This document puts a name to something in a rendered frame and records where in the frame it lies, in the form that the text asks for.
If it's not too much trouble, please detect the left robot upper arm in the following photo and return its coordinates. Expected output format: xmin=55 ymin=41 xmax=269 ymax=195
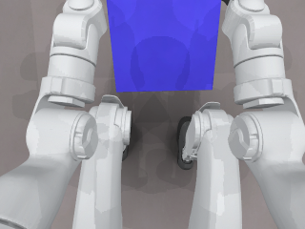
xmin=0 ymin=107 xmax=99 ymax=229

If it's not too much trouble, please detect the robot right foot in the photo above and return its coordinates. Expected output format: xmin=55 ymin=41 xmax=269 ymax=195
xmin=176 ymin=116 xmax=194 ymax=170

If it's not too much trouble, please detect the right robot upper arm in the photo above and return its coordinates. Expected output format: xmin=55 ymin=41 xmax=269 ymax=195
xmin=228 ymin=110 xmax=305 ymax=229

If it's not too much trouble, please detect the robot right thigh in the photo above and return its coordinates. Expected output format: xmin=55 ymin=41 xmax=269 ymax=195
xmin=188 ymin=109 xmax=242 ymax=229

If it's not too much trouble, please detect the carton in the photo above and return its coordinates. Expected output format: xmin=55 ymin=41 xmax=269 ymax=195
xmin=106 ymin=0 xmax=221 ymax=93

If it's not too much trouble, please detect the right robot forearm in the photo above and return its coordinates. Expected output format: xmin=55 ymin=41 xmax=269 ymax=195
xmin=221 ymin=0 xmax=305 ymax=128

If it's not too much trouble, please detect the left robot forearm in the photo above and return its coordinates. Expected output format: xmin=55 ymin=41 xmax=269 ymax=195
xmin=26 ymin=0 xmax=108 ymax=147

